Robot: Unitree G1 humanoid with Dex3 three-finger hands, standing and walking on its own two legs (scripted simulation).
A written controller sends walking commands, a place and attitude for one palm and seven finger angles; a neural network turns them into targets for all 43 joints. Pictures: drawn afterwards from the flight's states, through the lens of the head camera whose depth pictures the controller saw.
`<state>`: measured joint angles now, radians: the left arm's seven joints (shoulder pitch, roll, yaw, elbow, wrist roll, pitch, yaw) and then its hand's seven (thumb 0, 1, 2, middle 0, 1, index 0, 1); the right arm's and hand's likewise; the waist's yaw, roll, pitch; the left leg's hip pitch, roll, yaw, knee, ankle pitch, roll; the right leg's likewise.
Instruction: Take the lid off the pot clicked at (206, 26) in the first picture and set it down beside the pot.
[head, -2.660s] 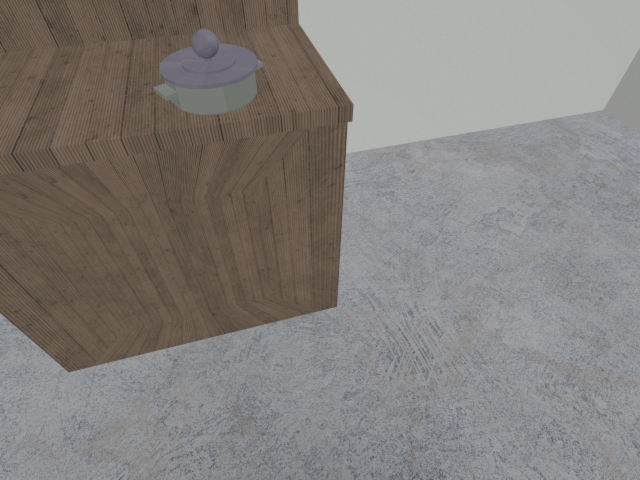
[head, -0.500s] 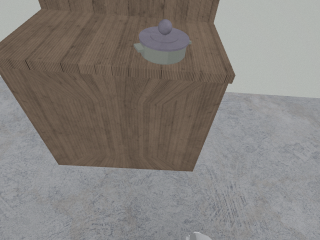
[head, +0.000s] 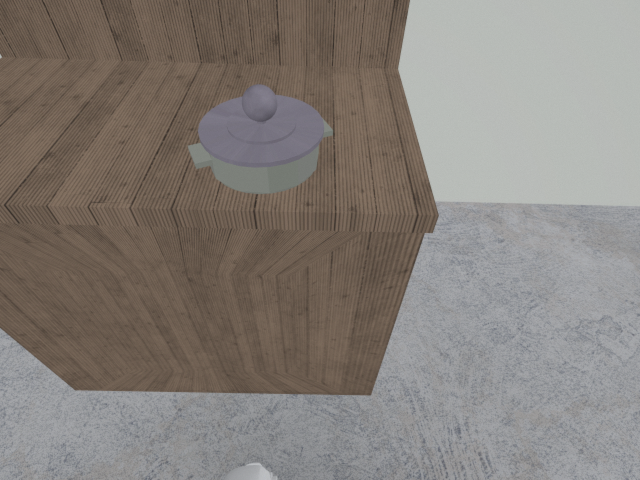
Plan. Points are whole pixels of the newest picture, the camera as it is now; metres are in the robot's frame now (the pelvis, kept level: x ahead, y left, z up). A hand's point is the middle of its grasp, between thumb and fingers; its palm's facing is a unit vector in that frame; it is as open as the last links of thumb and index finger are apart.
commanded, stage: take the last steps up to it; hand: left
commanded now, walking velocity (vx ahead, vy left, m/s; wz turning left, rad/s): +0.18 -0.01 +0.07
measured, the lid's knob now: (259, 103) +0.60 +0.13 +0.17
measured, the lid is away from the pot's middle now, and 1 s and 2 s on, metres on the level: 0.00 0.00 0.00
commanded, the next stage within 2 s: come to a stop and stand still in 0.06 s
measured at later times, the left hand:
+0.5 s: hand out of the picture +0.16 +0.19 -0.18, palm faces +0.05 -0.97 -0.22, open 7.4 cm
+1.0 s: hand out of the picture +0.11 +0.21 -0.17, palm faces +0.08 -0.96 -0.26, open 7.4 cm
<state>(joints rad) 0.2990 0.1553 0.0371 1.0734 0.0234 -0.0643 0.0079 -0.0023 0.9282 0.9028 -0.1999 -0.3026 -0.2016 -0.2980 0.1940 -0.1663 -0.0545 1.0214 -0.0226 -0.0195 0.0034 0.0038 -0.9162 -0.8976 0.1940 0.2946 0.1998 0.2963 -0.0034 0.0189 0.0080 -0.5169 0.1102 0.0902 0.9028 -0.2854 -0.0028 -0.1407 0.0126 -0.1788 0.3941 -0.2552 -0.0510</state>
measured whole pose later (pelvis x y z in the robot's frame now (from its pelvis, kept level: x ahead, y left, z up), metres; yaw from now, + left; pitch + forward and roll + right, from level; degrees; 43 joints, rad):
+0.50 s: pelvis +0.12 +0.00 +0.00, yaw +0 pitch +0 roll +0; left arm 0.21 0.18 0.05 1.01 0.02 0.04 0.03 0.00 0.91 0.90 -0.20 -0.30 -0.20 -0.30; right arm 0.17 -0.16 -0.05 1.05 -0.02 0.02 -0.04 -0.01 -0.93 -0.90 0.20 0.30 0.21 0.30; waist 0.01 -0.01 0.10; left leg -0.23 0.05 0.14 0.47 -0.24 0.02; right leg -0.36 -0.05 -0.04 0.76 -0.39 0.02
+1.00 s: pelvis +0.09 +0.01 +0.00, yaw +1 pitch +0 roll +2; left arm 0.26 0.21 0.05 0.96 0.04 0.02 0.03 0.00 0.90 0.90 -0.20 -0.30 -0.20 -0.30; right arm 0.11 -0.23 -0.06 0.97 -0.01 0.06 0.00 0.00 -0.91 -0.90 0.20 0.29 0.20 0.30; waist 0.05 -0.03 0.08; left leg -0.34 0.01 0.00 0.79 -0.41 -0.05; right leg -0.30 -0.11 -0.04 0.53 -0.23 0.03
